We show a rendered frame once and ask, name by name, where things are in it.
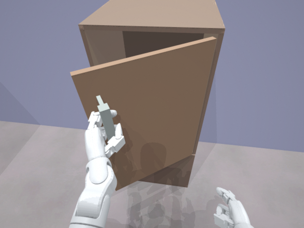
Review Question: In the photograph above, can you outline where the cupboard door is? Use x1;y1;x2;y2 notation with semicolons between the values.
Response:
70;37;217;191

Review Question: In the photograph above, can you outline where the handle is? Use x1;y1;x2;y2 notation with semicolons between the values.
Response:
96;95;115;141

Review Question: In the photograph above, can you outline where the left robot hand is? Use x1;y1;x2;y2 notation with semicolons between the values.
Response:
85;110;125;162

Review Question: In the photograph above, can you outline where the robot left forearm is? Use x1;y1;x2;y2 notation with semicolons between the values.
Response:
69;157;117;228

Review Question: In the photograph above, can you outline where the right robot hand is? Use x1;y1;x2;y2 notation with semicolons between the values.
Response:
214;187;251;228

